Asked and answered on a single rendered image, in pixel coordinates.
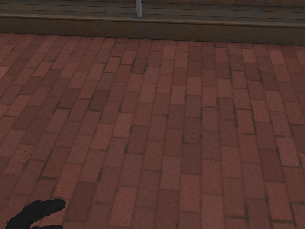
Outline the robot left hand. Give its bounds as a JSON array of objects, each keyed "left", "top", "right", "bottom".
[{"left": 5, "top": 199, "right": 66, "bottom": 229}]

